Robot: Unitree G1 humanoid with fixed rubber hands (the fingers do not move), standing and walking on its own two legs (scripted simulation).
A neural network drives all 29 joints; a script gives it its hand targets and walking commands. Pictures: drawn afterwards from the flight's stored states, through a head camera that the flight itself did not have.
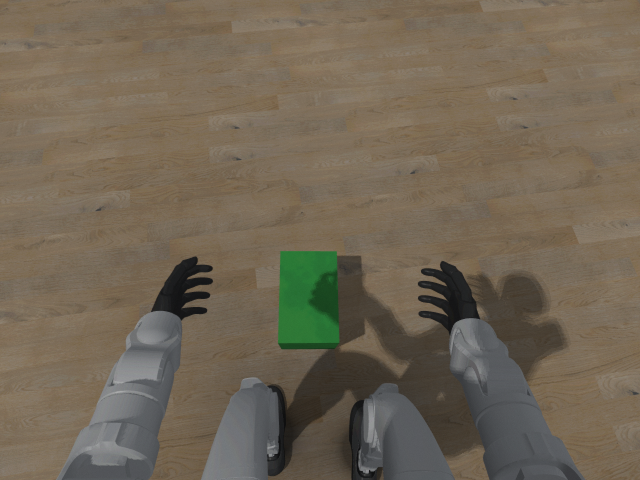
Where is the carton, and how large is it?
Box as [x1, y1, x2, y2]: [278, 251, 338, 348]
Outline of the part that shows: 280,251 278,324 279,345 281,348 334,348 338,343 336,251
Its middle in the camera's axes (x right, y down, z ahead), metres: -0.03 +0.17 +1.04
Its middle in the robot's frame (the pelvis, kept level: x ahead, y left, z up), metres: +0.45 +0.01 -0.61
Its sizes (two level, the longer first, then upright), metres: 0.231 0.146 0.156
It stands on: the floor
